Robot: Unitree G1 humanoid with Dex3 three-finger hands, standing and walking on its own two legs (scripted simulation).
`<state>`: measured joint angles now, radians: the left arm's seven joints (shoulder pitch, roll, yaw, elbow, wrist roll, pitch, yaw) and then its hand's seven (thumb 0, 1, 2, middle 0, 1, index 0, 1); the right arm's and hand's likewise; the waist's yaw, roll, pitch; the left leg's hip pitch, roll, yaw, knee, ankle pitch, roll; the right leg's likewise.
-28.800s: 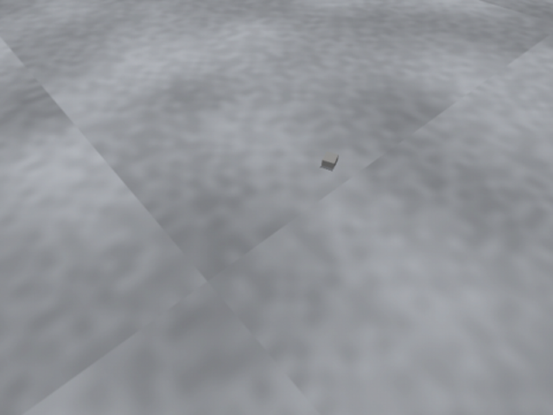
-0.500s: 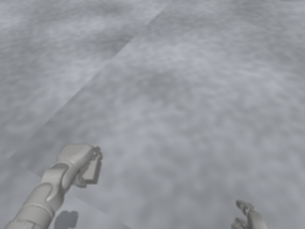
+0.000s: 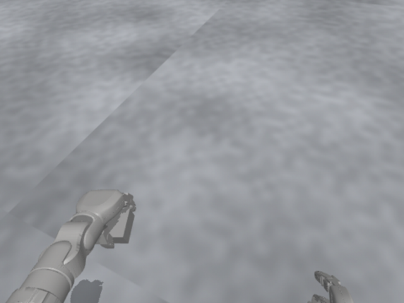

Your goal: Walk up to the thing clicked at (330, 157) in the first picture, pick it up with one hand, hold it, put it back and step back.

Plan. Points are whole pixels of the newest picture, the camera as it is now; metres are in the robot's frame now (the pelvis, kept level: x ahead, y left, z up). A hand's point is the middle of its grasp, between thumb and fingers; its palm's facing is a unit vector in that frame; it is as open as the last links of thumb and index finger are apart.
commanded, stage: crouch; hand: left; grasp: from above
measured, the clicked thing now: (113, 225) +0.31 +0.22 -0.07
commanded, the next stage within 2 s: none
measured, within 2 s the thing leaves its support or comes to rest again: neither
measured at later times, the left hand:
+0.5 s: hand (125, 237) +0.34 +0.24 -0.22, palm faces -0.40 +0.09 -0.91, open 9.3 cm
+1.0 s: hand (142, 248) +0.39 +0.25 -0.45, palm faces -0.46 +0.04 -0.89, open 9.3 cm
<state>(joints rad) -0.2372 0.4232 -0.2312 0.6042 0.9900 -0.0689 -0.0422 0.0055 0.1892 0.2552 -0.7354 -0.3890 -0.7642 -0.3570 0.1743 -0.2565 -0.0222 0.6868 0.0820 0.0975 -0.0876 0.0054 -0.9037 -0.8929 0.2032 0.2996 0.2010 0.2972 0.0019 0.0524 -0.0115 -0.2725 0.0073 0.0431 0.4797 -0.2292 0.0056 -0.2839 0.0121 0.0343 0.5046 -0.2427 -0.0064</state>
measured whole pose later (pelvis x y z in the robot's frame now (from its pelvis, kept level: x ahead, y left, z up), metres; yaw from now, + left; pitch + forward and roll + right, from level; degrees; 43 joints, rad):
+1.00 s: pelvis -0.07 +0.02 -0.31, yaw -1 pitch +38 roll -5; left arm -0.89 0.59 -0.02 1.31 1.24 -0.18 0.31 0.01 0.16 0.25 -0.78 -0.35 -0.81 -0.32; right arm 0.22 -0.24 -0.01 0.73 -0.06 -0.02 0.03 0.00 -0.90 -0.89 0.21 0.30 0.20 0.30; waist -0.20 0.04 -0.19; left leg -2.00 0.01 -0.03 1.96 -0.64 0.04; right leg -1.94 0.01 -0.05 1.91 -0.64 0.02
